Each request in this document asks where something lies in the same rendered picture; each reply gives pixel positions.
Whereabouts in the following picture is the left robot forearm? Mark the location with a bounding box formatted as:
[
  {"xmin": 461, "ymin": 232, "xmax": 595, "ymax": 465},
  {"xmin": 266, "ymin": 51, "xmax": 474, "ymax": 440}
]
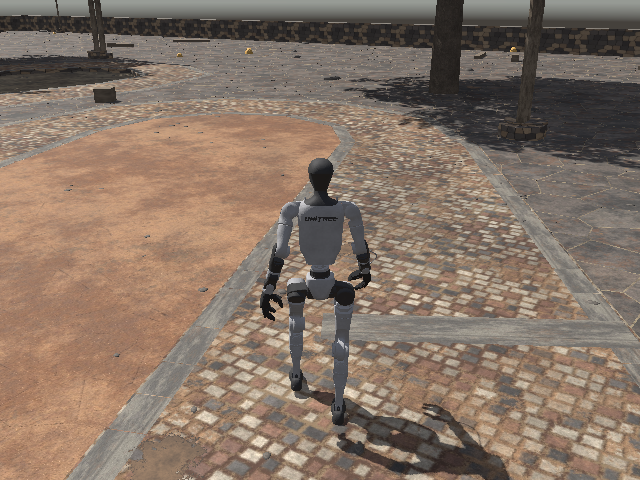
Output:
[{"xmin": 262, "ymin": 243, "xmax": 284, "ymax": 295}]

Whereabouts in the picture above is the left robot hand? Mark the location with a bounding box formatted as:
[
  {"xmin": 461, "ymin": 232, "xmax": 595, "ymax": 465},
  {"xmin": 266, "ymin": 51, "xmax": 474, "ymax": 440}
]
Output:
[{"xmin": 260, "ymin": 291, "xmax": 283, "ymax": 321}]

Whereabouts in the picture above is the robot head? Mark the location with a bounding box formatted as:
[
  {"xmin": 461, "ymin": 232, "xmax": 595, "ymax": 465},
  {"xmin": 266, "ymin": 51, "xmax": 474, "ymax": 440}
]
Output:
[{"xmin": 304, "ymin": 158, "xmax": 338, "ymax": 206}]

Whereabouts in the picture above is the robot left upper arm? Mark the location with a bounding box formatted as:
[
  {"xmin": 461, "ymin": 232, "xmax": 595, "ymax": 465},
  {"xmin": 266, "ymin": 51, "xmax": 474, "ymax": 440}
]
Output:
[{"xmin": 274, "ymin": 201, "xmax": 300, "ymax": 259}]

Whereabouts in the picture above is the right robot forearm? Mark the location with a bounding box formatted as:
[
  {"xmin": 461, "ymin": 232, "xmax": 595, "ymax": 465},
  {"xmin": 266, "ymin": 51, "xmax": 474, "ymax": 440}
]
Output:
[{"xmin": 356, "ymin": 239, "xmax": 371, "ymax": 274}]

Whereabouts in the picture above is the left robot shin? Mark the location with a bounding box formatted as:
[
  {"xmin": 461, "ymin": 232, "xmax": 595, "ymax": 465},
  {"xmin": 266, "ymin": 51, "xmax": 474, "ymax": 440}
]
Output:
[{"xmin": 289, "ymin": 316, "xmax": 303, "ymax": 378}]

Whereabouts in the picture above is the right robot hand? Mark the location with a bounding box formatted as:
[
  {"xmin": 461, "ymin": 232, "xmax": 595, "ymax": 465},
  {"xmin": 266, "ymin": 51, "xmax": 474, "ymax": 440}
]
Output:
[{"xmin": 348, "ymin": 269, "xmax": 371, "ymax": 290}]

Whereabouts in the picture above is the robot right upper arm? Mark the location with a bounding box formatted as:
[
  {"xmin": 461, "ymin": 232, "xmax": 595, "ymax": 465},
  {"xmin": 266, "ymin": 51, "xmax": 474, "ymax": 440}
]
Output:
[{"xmin": 341, "ymin": 201, "xmax": 367, "ymax": 255}]

